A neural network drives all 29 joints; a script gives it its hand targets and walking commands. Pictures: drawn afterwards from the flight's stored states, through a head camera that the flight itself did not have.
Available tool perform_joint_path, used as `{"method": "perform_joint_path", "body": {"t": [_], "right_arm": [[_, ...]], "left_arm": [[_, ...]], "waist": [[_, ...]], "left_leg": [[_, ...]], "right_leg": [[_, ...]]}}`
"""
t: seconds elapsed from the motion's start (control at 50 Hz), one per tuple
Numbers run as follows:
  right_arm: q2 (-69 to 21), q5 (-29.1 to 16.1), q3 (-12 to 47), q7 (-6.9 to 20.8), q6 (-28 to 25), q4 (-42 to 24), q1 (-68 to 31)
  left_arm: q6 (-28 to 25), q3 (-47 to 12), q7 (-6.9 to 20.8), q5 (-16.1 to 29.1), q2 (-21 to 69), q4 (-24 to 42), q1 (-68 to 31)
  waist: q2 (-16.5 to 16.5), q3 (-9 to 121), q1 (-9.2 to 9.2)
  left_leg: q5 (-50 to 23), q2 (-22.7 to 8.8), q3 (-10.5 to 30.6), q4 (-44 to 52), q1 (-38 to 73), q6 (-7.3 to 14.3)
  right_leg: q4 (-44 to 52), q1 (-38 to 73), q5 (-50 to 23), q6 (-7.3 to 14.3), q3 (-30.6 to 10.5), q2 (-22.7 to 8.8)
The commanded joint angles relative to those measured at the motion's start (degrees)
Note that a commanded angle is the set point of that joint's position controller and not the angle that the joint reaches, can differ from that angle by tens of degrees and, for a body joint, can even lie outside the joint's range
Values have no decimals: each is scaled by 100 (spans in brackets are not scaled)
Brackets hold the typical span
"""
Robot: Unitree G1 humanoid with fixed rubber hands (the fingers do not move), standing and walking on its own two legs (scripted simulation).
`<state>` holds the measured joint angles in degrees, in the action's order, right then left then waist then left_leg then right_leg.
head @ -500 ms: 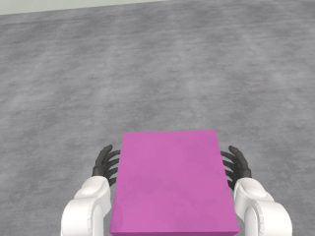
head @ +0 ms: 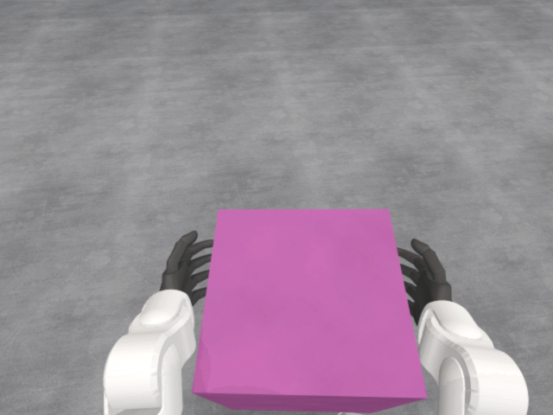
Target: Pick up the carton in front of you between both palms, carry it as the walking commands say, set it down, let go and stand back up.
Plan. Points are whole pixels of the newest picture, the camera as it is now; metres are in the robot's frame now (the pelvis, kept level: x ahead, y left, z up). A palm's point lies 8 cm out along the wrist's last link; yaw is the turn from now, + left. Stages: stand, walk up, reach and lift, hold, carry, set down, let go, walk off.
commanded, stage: carry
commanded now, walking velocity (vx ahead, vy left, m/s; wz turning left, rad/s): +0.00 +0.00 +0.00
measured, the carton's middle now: (301, 320) +0.24 -0.01 +0.01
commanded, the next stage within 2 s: none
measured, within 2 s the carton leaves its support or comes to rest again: neither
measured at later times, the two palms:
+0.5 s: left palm (206, 223) +0.37 +0.14 +0.06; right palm (401, 221) +0.38 -0.16 +0.06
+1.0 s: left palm (205, 240) +0.37 +0.14 +0.01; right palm (388, 238) +0.38 -0.16 +0.01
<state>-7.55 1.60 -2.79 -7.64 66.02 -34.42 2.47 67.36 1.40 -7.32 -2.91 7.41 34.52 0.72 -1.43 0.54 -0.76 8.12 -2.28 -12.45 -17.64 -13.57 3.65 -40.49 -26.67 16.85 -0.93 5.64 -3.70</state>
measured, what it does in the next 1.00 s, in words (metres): steps on the spot: right foot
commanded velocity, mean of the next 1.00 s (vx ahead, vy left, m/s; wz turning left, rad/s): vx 0.00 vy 0.00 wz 0.00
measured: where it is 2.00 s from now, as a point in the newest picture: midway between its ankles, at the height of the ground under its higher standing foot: outside the picture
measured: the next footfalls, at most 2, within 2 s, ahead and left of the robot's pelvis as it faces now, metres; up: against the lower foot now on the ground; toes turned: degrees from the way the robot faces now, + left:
right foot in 0.12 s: +0.18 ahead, -0.14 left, +0.00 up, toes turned +23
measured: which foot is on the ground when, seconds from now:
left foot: down 0.00-1.00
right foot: up 0.00-0.10, down 0.12-1.00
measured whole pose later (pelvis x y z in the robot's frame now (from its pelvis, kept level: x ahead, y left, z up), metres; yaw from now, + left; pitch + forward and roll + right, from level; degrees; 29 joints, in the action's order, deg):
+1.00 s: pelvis +0.10 -0.02 -0.02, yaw +3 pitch +2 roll +0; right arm -7.6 12.2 -8.2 -2.3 39.8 9.0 -8.9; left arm 39.4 8.6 -1.8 -12.5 7.6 -9.2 -9.3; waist 0.5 4.1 0.1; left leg 21.9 -3.5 -9.9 -28.3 -7.8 -0.4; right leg -29.9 -18.8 12.6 1.3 11.2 -3.9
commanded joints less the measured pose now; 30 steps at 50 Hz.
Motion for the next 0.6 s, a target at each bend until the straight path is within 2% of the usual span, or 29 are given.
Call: {"method": "perform_joint_path", "body": {"t": [0.0, 0.04, 0.08, 0.1, 0.12, 0.14, 0.16, 0.24, 0.28, 0.38, 0.5, 0.58], "right_arm": [[-4479, -1625, 3748, 888, 18, -572, -1905], [-4307, -1532, 3672, 836, 88, -490, -1869], [-4064, -1383, 3573, 751, 181, -398, -1819], [-3937, -1297, 3523, 701, 224, -277, -1864], [-3801, -1232, 3481, 648, 273, -192, -1848], [-3753, -1230, 3481, 609, 337, -188, -1850], [-3733, -1240, 3494, 598, 390, -224, -1928], [-4106, -1312, 3687, 688, 337, -45, -2180], [-4214, -1301, 3725, 770, 227, 62, -2185], [-4241, -1187, 3702, 982, -130, 422, -2332], [-3985, -910, 3441, 1103, -526, 985, -2234], [-3764, -709, 3209, 1149, -858, 1362, -2320]], "left_arm": [[-76, -3847, 612, 1474, 4717, 515, -1735], [10, -3807, 599, 1490, 4509, 498, -1771], [112, -3682, 588, 1450, 4222, 410, -1705], [163, -3602, 586, 1436, 4079, 337, -1753], [215, -3517, 579, 1430, 3906, 253, -1794], [236, -3451, 577, 1426, 3868, 84, -1796], [229, -3352, 585, 1427, 3900, -113, -1672], [136, -3265, 685, 1355, 4230, -388, -1585], [32, -3322, 765, 1339, 4344, -406, -1670], [-300, -3531, 974, 1329, 4369, -493, -2070], [-674, -3363, 1099, 1100, 4100, -1022, -2061], [-990, -3088, 1139, 872, 3876, -1471, -2113]], "waist": [[1158, 1886, 32], [1097, 1765, 27], [827, 1518, 59], [675, 1463, 59], [169, 1442, 21], [-141, 1572, 28], [-426, 1543, 55], [-374, 1677, 68], [-207, 1874, 70], [91, 2061, 70], [224, 1980, 72], [259, 1848, 74]], "left_leg": [[-3471, -1271, 353, 15, 1237, 306], [-2730, -1160, 261, -144, 1015, 204], [-1814, -951, 215, -433, 625, -87], [-1344, -922, 286, -577, 304, -229], [-682, -775, 289, -853, -37, -376], [-359, -656, 556, -722, -42, -433], [-140, -630, 588, -705, 160, -455], [-1024, -717, 606, -863, 582, -513], [-1433, -700, 594, -938, 575, -538], [-1706, -622, 572, -1048, 653, -570], [-2148, -674, 576, -1067, 780, -556], [-2163, -740, 581, -1022, 774, -501]], "right_leg": [[796, 698, -641, -44, 259, 100], [1264, 1005, -1270, -56, 401, 73], [2058, 1558, -2216, -85, 473, -71], [2053, 1949, -2530, -87, 217, -402], [1721, 2282, -4078, 14, -198, -921], [1448, 2432, -4470, 299, -314, -1089], [1533, 2170, -4098, 377, -431, -1074], [1326, 2049, -4489, 306, -161, -801], [1128, 2252, -4710, 338, -103, -749], [919, 2293, -4853, 394, -69, -678], [832, 2038, -4272, 343, -7, -587], [828, 1870, -3653, 311, 20, -560]]}}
